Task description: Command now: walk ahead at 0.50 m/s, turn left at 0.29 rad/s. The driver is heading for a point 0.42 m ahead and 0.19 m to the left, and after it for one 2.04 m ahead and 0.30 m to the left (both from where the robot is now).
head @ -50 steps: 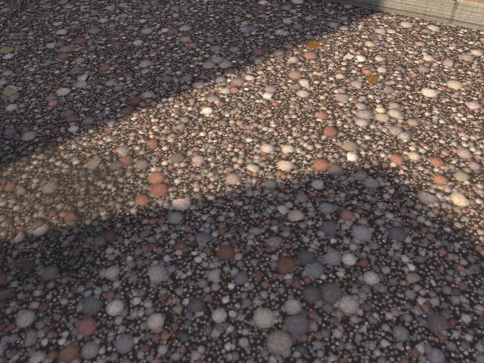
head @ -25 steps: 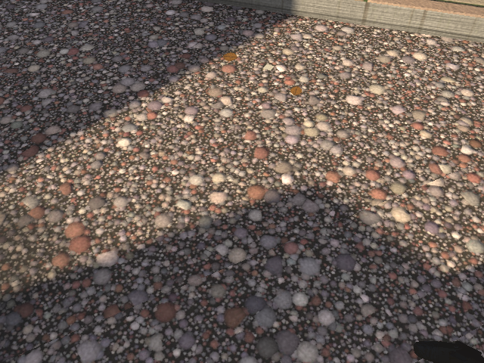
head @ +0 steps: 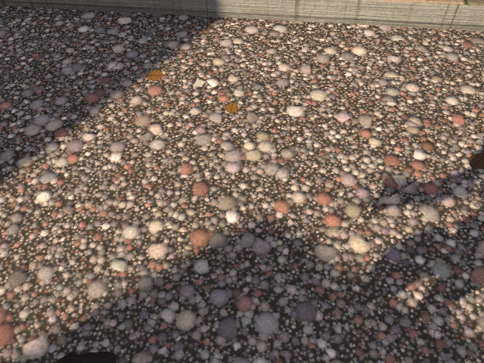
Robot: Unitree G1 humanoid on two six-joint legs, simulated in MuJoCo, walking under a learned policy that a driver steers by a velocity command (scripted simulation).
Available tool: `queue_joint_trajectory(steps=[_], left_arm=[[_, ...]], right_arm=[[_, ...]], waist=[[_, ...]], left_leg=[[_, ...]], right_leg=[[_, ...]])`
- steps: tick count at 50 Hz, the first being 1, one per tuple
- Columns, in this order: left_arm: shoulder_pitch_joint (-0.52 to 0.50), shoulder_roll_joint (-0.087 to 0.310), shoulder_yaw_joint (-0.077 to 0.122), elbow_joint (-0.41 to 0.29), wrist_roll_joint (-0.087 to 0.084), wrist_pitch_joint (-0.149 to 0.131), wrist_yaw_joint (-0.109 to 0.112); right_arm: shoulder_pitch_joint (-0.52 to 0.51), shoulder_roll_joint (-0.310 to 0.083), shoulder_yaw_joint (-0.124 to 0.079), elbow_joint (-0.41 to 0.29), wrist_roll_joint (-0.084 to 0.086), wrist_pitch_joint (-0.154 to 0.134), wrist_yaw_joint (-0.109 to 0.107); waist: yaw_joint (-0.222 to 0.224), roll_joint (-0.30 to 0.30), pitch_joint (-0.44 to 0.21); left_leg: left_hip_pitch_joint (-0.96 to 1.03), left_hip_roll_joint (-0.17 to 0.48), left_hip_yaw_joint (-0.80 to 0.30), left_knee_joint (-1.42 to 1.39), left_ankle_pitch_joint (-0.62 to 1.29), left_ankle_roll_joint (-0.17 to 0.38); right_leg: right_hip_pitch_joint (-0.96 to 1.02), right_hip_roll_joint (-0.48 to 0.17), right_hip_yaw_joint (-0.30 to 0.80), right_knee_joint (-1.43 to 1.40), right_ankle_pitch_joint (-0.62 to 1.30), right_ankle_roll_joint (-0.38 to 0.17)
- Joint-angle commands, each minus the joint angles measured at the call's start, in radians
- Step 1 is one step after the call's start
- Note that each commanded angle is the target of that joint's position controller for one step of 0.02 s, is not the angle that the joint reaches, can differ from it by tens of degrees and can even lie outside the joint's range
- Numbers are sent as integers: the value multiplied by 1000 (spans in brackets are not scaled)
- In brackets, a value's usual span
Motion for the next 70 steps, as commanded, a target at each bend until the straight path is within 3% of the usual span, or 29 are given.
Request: queue_joint_trajectory(steps=[1, 5, 10, 16, 18, 21, 22, 23, 24, 25, 26, 28, 31, 35, 40, 42, 43, 44, 45, 46, 48, 50, 54, 61, 62, 63, 65, 67, 70], left_arm=[[92, 104, 38, -1, 8, -20, -3], [63, 124, 54, 46, 14, -55, 9], [107, 162, 69, 95, 0, -47, 33], [185, 202, 91, 152, -25, -10, 40], [190, 228, 99, 158, -34, 6, 43], [162, 238, 96, 158, -42, 18, 39], [179, 158, 71, 146, -8, 3, 36], [242, 84, 39, 85, 19, -28, 20], [169, 169, 46, 63, -11, -52, 18], [89, 188, 49, 38, -37, -58, 24], [80, 188, 52, 46, -25, -50, 36], [93, 199, 61, 49, 11, -23, 49], [96, 150, 48, 42, 15, -1, 52], [-4, 116, 28, 17, 15, -11, 34], [-24, 138, 28, 37, 17, -37, -15], [22, 157, 35, 52, 19, -52, -21], [77, 167, 39, 69, 21, -60, -20], [56, 233, 50, 59, 41, -61, -19], [95, 184, 50, 67, 45, -46, -3], [159, 151, 34, 74, 41, -40, -3], [118, 163, 34, 68, 14, -30, -6], [61, 163, 44, 48, -13, -7, 7], [69, 190, 67, 27, 3, 48, 42], [39, 159, 83, -19, -28, 84, 75], [68, 122, 76, -16, -32, 89, 74], [87, 98, 71, -48, -37, 84, 69], [141, 207, 98, -22, -26, 81, 55], [164, 174, 88, -3, -11, 97, 55], [104, 129, 70, -33, -8, 101, 52]], right_arm=[[-14, -86, -28, -84, -5, 14, -8], [-49, -53, -34, -108, -11, 41, -14], [-194, -24, -19, -159, -19, 26, 24], [-335, -48, -21, -245, -20, 44, 48], [-335, -57, -25, -262, -24, 44, 55], [-51, -149, -84, -200, -20, 54, 36], [54, -227, -107, -167, -13, 62, 18], [3, -314, -106, -213, -29, 51, 12], [63, -266, -98, -227, -33, 41, 25], [15, -206, -84, -230, -28, 31, 23], [-67, -170, -73, -234, -13, 26, 21], [-137, -144, -64, -255, -20, 27, 3], [-155, -169, -73, -252, -29, 36, -17], [-140, -171, -77, -240, -8, 74, -54], [-104, -85, -39, -207, -36, 70, -68], [-124, -90, -35, -198, -51, 59, -62], [-142, -97, -34, -198, -50, 53, -59], [-40, -98, -38, -203, -52, 49, -55], [-60, -95, -30, -191, -41, 54, -57], [-194, -121, -27, -236, -44, 59, -55], [-215, -94, -19, -252, -51, 79, -42], [-213, -81, -20, -236, -54, 83, -41], [-195, -42, -14, -216, -37, 63, -38], [-149, -56, -28, -203, -30, 20, -18], [-127, -77, -38, -191, -36, 16, -19], [-149, -187, -65, -191, -73, 21, -22], [-253, -102, -45, -254, -77, 19, -37], [-301, -75, -37, -267, -46, 15, -42], [-231, -98, -40, -245, -49, 17, -42]], waist=[[47, -119, -79], [16, -79, -18], [67, -55, 6], [109, -32, 80], [99, -41, 75], [-56, -26, -101], [-71, 130, -164], [31, 297, -265], [-62, 124, -412], [-56, 44, -309], [-5, -24, -191], [46, 2, -123], [70, 21, -116], [27, 61, -168], [-4, 53, -145], [33, 65, -131], [72, 36, -142], [7, -86, -210], [62, -199, -274], [140, -266, -218], [93, -139, -134], [64, -72, -85], [57, -134, -161], [9, -117, -157], [9, -58, -149], [54, 240, -130], [75, 186, -105], [75, 103, -50], [39, 27, -60]], left_leg=[[-240, 99, -50, 11, 100, -6], [-251, 92, -86, -150, 328, -24], [-199, 67, -20, -442, 604, -7], [-309, 69, -3, -570, 468, 38], [-271, 38, 53, -581, 346, 60], [177, -68, 126, -628, 347, 142], [467, 55, -45, -577, 629, 200], [753, 281, -495, -582, 925, 402], [782, 327, -580, -690, 866, 441], [693, 282, -451, -708, 841, 383], [533, 226, -346, -729, 820, 321], [342, 187, -289, -759, 931, 286], [217, 117, -202, -767, 1060, 255], [176, 22, -146, -717, 987, 161], [276, 82, -198, -630, 806, 141], [289, 99, -211, -542, 859, 138], [271, 54, -174, -447, 872, 111], [151, -54, -135, -288, 749, 31], [3, -136, -51, -106, 524, -39], [-143, -173, -45, 9, -71, -42], [-198, -126, -105, 102, -160, -52], [-169, -68, -88, -135, -77, -41], [50, -118, -38, -360, 124, -67], [182, -78, -70, -754, 428, -82], [259, -16, -77, -808, 512, -61], [298, 163, -336, -846, 477, 71], [160, 272, -407, -891, 318, 166], [171, 252, -351, -878, 310, 172], [242, 229, -253, -855, 565, 186]], right_leg=[[255, -278, 280, -341, 55, -181], [202, -255, 102, -411, 193, -166], [230, -237, -52, -395, 184, -127], [436, -305, -84, -302, 157, -92], [470, -310, -103, -224, 334, -78], [359, -244, -155, 221, 631, -27], [67, -151, -159, 602, 119, 20], [-322, 38, -50, 958, -479, 86], [-375, 15, 121, 971, -472, 82], [-393, -42, 154, 877, -372, 63], [-376, -83, 139, 761, -273, 67], [-279, -109, 141, 660, -193, 94], [-205, -68, 110, 452, -110, 121], [-91, 9, 86, 156, 165, 117], [-89, -19, 118, 31, 297, 58], [-34, -17, 111, -20, 241, 11], [64, -16, 102, -103, 391, -17], [261, -104, 262, -59, 691, -126], [376, -201, 463, -118, 647, -241], [391, -266, 607, -249, 698, -271], [330, -270, 595, -231, 601, -252], [240, -189, 501, -249, 402, -182], [124, -129, 471, -270, 448, -170], [65, -33, 505, -113, 145, -95], [-10, 38, 443, 10, -40, -48], [-199, 151, 255, 161, -226, 10], [-185, 61, 223, 489, -282, 65], [-237, 23, 214, 613, -249, 84], [-265, 7, 165, 620, -221, 86]])
Velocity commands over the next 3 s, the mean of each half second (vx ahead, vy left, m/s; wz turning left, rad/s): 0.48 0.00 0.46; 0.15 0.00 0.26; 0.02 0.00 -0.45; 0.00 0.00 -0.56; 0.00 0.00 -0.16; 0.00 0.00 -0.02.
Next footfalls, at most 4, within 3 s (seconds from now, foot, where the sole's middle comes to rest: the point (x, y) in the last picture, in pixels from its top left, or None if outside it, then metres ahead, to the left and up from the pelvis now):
0.44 left None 0.35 0.18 -0.80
0.86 right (212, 310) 0.62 0.11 -0.81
1.22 left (137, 346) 0.53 0.32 -0.81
1.68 right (230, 339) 0.53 0.06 -0.80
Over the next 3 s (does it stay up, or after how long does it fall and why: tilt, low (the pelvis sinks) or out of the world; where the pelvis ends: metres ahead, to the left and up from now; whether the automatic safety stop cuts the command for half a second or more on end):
stays up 0.52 0.21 -0.03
